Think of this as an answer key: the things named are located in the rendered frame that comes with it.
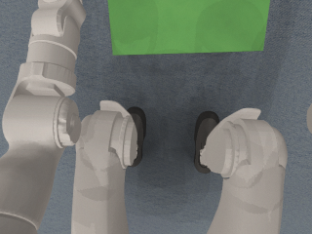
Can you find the carton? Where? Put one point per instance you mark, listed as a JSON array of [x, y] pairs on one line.
[[162, 27]]

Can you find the robot left thigh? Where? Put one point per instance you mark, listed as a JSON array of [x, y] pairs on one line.
[[98, 202]]

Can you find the left robot forearm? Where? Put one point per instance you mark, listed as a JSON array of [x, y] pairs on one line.
[[52, 51]]

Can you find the left robot shin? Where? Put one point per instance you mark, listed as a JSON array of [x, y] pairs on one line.
[[105, 105]]

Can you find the left robot upper arm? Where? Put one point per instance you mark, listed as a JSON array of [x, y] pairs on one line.
[[38, 129]]

